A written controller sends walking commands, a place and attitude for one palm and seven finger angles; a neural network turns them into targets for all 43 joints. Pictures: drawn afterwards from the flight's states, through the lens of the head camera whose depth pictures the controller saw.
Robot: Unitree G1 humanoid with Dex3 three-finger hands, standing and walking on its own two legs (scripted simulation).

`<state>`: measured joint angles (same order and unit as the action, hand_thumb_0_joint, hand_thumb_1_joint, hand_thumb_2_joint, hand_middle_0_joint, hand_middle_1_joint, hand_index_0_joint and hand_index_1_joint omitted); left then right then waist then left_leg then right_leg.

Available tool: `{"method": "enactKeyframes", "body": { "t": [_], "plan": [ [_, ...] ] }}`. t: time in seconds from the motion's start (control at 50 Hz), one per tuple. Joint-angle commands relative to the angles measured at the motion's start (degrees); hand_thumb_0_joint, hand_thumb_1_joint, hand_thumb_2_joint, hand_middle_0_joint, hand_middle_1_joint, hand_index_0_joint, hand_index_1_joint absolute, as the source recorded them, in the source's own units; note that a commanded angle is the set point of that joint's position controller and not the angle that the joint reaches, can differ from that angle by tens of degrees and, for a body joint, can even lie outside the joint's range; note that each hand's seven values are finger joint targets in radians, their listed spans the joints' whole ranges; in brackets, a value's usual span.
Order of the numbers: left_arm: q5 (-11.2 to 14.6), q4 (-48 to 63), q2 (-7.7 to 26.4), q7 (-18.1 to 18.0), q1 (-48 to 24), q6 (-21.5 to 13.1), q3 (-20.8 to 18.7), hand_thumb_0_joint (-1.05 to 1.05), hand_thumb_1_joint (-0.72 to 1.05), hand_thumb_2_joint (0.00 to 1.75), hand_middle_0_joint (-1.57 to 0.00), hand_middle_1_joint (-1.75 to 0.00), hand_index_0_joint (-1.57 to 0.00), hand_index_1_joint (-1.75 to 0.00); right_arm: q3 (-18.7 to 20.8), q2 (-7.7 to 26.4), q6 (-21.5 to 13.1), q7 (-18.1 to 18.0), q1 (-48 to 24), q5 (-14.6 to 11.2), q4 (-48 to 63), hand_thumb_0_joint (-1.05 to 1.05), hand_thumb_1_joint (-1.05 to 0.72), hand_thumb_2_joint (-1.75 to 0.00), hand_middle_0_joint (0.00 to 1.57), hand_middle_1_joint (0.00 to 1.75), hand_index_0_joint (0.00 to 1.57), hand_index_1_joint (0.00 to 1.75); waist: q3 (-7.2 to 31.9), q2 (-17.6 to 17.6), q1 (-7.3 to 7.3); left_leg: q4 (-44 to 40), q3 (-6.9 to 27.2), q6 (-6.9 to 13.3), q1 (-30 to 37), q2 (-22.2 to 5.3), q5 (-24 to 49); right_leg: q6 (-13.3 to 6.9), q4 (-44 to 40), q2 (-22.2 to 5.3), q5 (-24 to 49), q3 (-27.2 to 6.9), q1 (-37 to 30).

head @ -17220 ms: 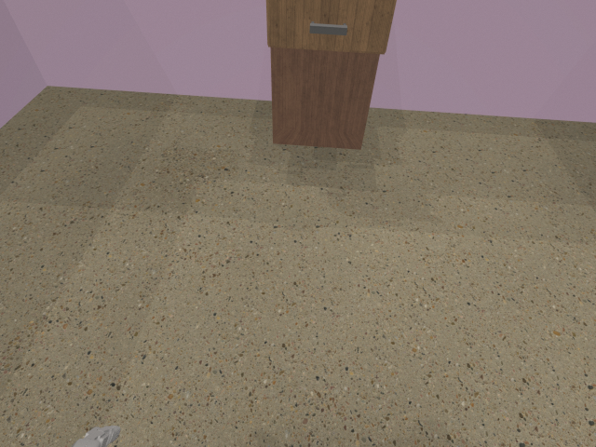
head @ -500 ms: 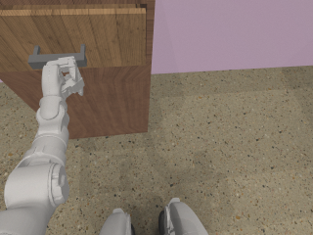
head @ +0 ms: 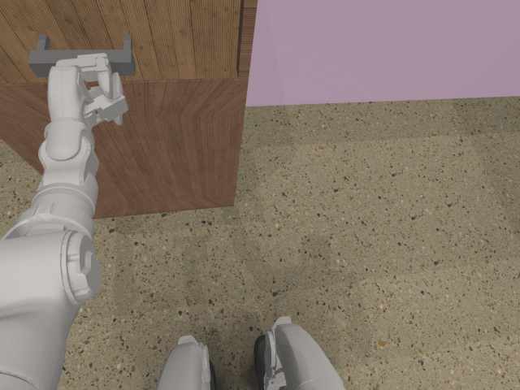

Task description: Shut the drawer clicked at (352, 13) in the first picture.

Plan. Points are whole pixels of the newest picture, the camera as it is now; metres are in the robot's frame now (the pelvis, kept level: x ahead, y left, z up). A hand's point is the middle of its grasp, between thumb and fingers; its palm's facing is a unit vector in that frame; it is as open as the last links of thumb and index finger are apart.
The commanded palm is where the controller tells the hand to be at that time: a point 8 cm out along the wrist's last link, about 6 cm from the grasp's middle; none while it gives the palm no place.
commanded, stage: push the drawer shut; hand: left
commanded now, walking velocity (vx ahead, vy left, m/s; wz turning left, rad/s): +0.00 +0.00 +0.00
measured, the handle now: (86, 52) +0.61 +0.19 +0.07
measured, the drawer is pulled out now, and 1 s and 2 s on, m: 0.00 0.00 0.00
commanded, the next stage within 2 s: pull the fist back off the drawer in 0.22 s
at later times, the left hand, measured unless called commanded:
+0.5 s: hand (117, 94) +0.54 +0.14 +0.06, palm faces +0.02 -1.00 -0.06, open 3.3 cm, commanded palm +0.56 +0.17 +0.07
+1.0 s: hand (123, 98) +0.54 +0.14 +0.06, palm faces +0.03 -1.00 -0.02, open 3.2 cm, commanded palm +0.51 +0.18 +0.07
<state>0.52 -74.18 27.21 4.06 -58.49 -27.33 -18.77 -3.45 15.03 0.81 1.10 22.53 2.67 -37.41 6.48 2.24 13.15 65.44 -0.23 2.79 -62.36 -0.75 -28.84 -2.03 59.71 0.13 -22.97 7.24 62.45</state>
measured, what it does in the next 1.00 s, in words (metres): stands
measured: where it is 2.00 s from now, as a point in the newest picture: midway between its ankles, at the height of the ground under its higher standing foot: outside the picture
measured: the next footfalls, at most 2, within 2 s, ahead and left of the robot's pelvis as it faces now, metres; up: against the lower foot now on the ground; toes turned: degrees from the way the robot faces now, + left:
none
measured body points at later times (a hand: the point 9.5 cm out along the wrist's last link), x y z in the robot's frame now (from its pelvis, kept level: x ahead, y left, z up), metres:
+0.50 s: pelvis -0.02 +0.00 +0.00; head +0.14 +0.03 +0.42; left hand +0.53 +0.20 +0.06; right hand -0.05 -0.25 -0.10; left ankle +0.01 +0.09 -0.65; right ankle +0.04 -0.11 -0.65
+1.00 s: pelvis +0.01 +0.00 +0.01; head +0.16 +0.02 +0.43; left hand +0.53 +0.19 +0.06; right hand +0.00 -0.26 -0.10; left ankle +0.01 +0.09 -0.65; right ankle +0.04 -0.11 -0.65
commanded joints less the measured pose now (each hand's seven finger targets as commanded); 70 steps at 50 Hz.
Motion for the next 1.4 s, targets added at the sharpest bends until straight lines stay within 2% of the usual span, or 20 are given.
{"method": "enactKeyframes", "body": {
  "t": [0.0, 0.04, 0.08, 0.22, 0.28, 0.34, 0.38, 0.56, 0.66, 0.84, 0.9, 1.0, 1.04, 1.1, 1.16, 1.2, 1.26, 1.3, 1.34, 1.38],
  "plan": [
    [1.24, 16.37, 12.62, -2.08, -42.56, -4.31, -0.44, 0.00, 0.90, 0.90, -1.40, -1.60, -1.40, -1.60, 3.75, 11.76, -1.33, -0.89, 11.62, 0.38, 1.04, 0.00, -0.90, -0.90, 0.20, 0.30, 0.20, 0.30, 29.04, 11.18, 6.44, -8.57, 7.35, -1.31, 23.39, -0.67, 13.17, 0.90, -6.87, 2.21, 4.70, -5.28, -7.46],
    [1.49, 16.13, 13.42, -2.23, -43.55, -4.11, -0.70, 0.00, 0.90, 0.90, -1.40, -1.60, -1.40, -1.60, 3.48, 11.94, -1.75, -0.98, 11.72, 0.39, 0.90, 0.00, -0.90, -0.90, 0.20, 0.30, 0.20, 0.30, 28.27, 11.30, 6.52, -8.97, 7.43, -1.27, 22.41, -0.63, 11.37, 0.87, -7.05, 2.23, 3.57, -5.32, -7.62],
    [1.48, 16.19, 11.36, -2.38, -44.99, -4.03, 1.43, 0.00, 0.90, 0.90, -1.40, -1.60, -1.40, -1.60, 3.39, 12.03, -2.14, -1.04, 11.66, 0.29, 0.71, 0.00, -0.90, -0.90, 0.20, 0.30, 0.20, 0.30, 28.31, 12.67, 7.45, -9.41, 8.09, -1.39, 23.85, -0.85, 10.54, 0.92, -7.00, 2.16, 3.14, -5.10, -5.38],
    [1.80, 14.51, 11.87, -3.13, -46.14, -2.80, 1.89, 0.00, 0.90, 0.90, -1.40, -1.60, -1.40, -1.60, 2.85, 12.57, -3.84, -1.57, 11.53, 0.04, 0.05, 0.00, -0.90, -0.90, 0.20, 0.30, 0.20, 0.30, 26.87, 11.52, 8.14, -10.63, 8.34, -1.07, 21.16, -1.02, 4.21, 1.19, -7.66, 2.06, -0.14, -5.28, -4.93],
    [1.66, 15.83, 11.45, -3.11, -47.38, -3.03, 2.71, 0.00, 0.90, 0.90, -1.40, -1.60, -1.40, -1.60, 2.84, 12.65, -4.46, -1.67, 11.88, 0.08, -0.07, 0.00, -0.90, -0.90, 0.20, 0.30, 0.20, 0.30, 29.13, 13.37, 8.07, -10.64, 8.63, -1.31, 23.24, -1.04, 5.61, 1.04, -7.34, 2.00, 0.75, -5.11, -4.45],
    [1.95, 14.00, 10.91, -3.20, -46.02, -2.54, 2.64, 0.00, 0.90, 0.90, -1.40, -1.60, -1.40, -1.60, 2.77, 12.77, -4.83, -1.61, 11.70, 0.04, -0.28, 0.00, -0.90, -0.90, 0.20, 0.30, 0.20, 0.30, 26.86, 11.24, 8.28, -10.78, 8.53, -1.08, 21.16, -1.06, 3.19, 1.15, -7.84, 1.98, -0.41, -5.29, -4.62],
    [1.55, 13.11, 13.59, -3.07, -45.23, -2.52, 0.79, 0.00, 0.90, 0.90, -1.40, -1.60, -1.40, -1.60, 2.53, 12.98, -4.74, -1.63, 11.96, 0.05, 0.03, 0.00, -0.90, -0.90, 0.20, 0.30, 0.20, 0.30, 26.56, 10.85, 7.71, -10.69, 8.28, -1.00, 19.73, -0.96, 3.26, 0.98, -7.62, 2.01, -0.56, -5.32, -5.50],
    [1.10, 13.87, 12.86, -2.61, -43.74, -3.24, -0.26, 0.00, 0.90, 0.90, -1.40, -1.60, -1.40, -1.60, 3.16, 12.66, -3.49, -0.62, 12.50, 0.64, 0.95, 0.00, -0.90, -0.90, 0.20, 0.30, 0.20, 0.30, 28.03, 11.48, 6.41, -9.46, 8.47, -1.25, 21.34, -0.69, 7.48, 0.61, -6.71, 1.97, 1.71, -4.95, -5.86],
    [1.38, 14.98, 11.56, -1.95, -39.95, -3.12, -0.85, 0.00, 0.90, 0.90, -1.40, -1.60, -1.40, -1.60, 3.54, 12.35, -2.21, 0.22, 12.33, 0.76, 1.85, 0.00, -0.90, -0.90, 0.20, 0.30, 0.20, 0.30, 30.11, 11.09, 4.59, -8.93, 8.14, -1.43, 22.85, -0.60, 10.78, 0.54, -6.42, 2.03, 3.51, -4.85, -7.71],
    [2.34, 18.13, 9.02, -1.35, -28.41, -3.29, -1.45, 0.00, 0.90, 0.90, -1.40, -1.60, -1.40, -1.60, 4.14, 11.35, 0.38, 0.76, 10.59, 0.11, 3.95, 0.00, -0.90, -0.90, 0.20, 0.30, 0.20, 0.30, 29.44, 6.87, 1.15, -9.49, 5.70, -1.09, 21.57, -0.33, 14.13, 0.64, -7.44, 2.21, 6.09, -5.36, -13.95],
    [2.62, 20.23, 10.94, -1.17, -23.29, -3.76, -3.60, 0.00, 0.90, 0.90, -1.40, -1.60, -1.40, -1.60, 4.32, 11.04, 1.24, 0.76, 10.25, -0.19, 4.72, 0.00, -0.90, -0.90, 0.20, 0.30, 0.20, 0.30, 30.56, 5.70, -0.55, -9.43, 4.44, -1.03, 21.64, -0.18, 18.07, 0.62, -7.27, 2.30, 10.31, -5.71, -17.95],
    [2.31, 22.21, 8.54, -0.94, -20.79, -4.15, -1.81, 0.00, 0.90, 0.90, -1.40, -1.60, -1.40, -1.60, 4.62, 10.16, 2.45, 0.80, 9.42, -0.51, 4.93, 0.00, -0.90, -0.90, 0.20, 0.30, 0.20, 0.30, 28.40, 6.74, -0.86, -9.35, 3.52, -1.20, 22.76, -0.19, 21.96, 0.66, -6.99, 2.25, 14.56, -5.85, -18.56],
    [2.50, 21.53, 9.36, -0.99, -18.62, -3.91, -3.00, 0.00, 0.90, 0.90, -1.40, -1.60, -1.40, -1.60, 4.80, 10.12, 2.78, 0.71, 9.44, -0.65, 4.97, 0.00, -0.90, -0.90, 0.20, 0.30, 0.20, 0.30, 27.48, 4.43, -1.13, -9.35, 2.86, -0.93, 20.93, -0.04, 21.99, 0.84, -7.33, 2.23, 16.02, -6.28, -20.83],
    [3.08, 23.50, 9.26, -0.41, -16.30, -4.19, -3.57, 0.00, 0.90, 0.90, -1.40, -1.60, -1.40, -1.60, 5.03, 9.79, 3.18, 0.60, 9.18, -0.86, 5.48, 0.00, -0.90, -0.90, 0.20, 0.30, 0.20, 0.30, 29.98, 4.44, -1.97, -9.07, 2.25, -1.00, 22.13, 0.15, 25.60, 0.94, -6.94, 2.16, 20.49, -6.67, -23.51],
    [5.16, 35.71, 12.29, 0.69, -4.10, -4.15, -6.70, 0.00, 0.90, 0.90, -1.40, -1.60, -1.40, -1.60, 5.55, 9.78, 3.51, 0.73, 8.24, -1.50, 8.77, 0.00, -0.90, -0.90, 0.20, 0.30, 0.20, 0.30, 39.54, 8.40, -7.34, -11.37, 1.83, -1.69, 30.26, 0.24, 35.67, 0.39, -7.39, 2.27, 28.89, -6.84, -32.43],
    [7.05, 44.79, 8.25, 1.63, 4.52, -2.82, -3.87, 0.00, 0.90, 0.90, -1.40, -1.60, -1.40, -1.60, 5.74, 8.79, 3.16, 1.04, 6.76, -2.45, 10.66, 0.00, -0.90, -0.90, 0.20, 0.30, 0.20, 0.30, 41.59, 10.27, -8.76, -13.05, 1.90, -2.20, 36.18, -0.27, 43.83, 0.44, -9.14, 2.16, 33.79, -6.49, -35.28],
    [9.63, 47.40, 2.55, 3.30, 16.48, 1.59, -0.40, 0.00, 0.90, 0.90, -1.40, -1.60, -1.40, -1.60, 6.01, 8.10, 2.51, 1.04, 5.26, -3.85, 11.51, 0.00, -0.90, -0.90, 0.20, 0.30, 0.20, 0.30, 33.13, 1.33, -8.42, -15.94, 0.75, -0.94, 32.28, -0.61, 41.57, 0.86, -12.34, 2.24, 36.62, -6.30, -39.75],
    [10.96, 47.93, 0.34, 4.05, 21.36, 4.85, 0.87, 0.00, 0.90, 0.90, -1.40, -1.60, -1.40, -1.60, 6.01, 8.30, 2.22, 0.61, 3.70, -4.88, 11.70, 0.00, -0.90, -0.90, 0.20, 0.30, 0.20, 0.30, 25.51, -2.96, -8.01, -18.58, -0.45, -0.61, 28.36, -0.34, 34.54, 1.40, -14.41, 2.01, 36.08, -6.12, -41.75],
    [11.92, 50.18, -0.65, 4.42, 23.94, 6.95, 1.36, 0.00, 0.90, 0.90, -1.40, -1.60, -1.40, -1.60, 5.99, 8.48, 1.65, 0.02, 1.89, -5.42, 11.90, 0.00, -0.90, -0.90, 0.20, 0.30, 0.20, 0.30, 20.15, -2.23, -8.13, -20.62, -0.79, -0.69, 28.35, -0.05, 29.66, 1.39, -16.21, 1.92, 31.68, -5.86, -40.65],
    [12.28, 55.07, -2.91, 4.44, 24.92, 7.34, 3.67, 0.00, 0.90, 0.90, -1.40, -1.60, -1.40, -1.60, 5.80, 7.82, 0.75, -0.40, 0.43, -5.73, 12.00, 0.00, -0.90, -0.90, 0.20, 0.30, 0.20, 0.30, 18.05, 1.78, -8.09, -21.66, -0.49, -0.86, 32.97, -0.23, 32.30, 1.17, -17.27, 1.86, 30.14, -5.52, -39.00]
  ]
}}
